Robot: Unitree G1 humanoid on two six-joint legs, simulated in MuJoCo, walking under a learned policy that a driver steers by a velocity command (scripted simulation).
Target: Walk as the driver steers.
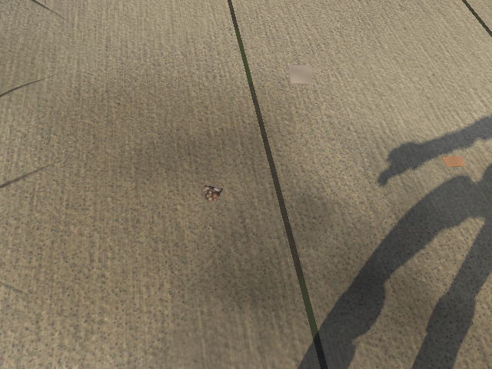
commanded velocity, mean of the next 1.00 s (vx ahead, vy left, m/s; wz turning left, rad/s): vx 0.67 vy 0.00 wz -0.18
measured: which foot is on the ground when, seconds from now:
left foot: down 0.00-0.54, up 0.56-0.92, down 0.94-1.00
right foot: down 0.00-0.00, up 0.02-0.50, down 0.52-0.96, up 0.98-1.00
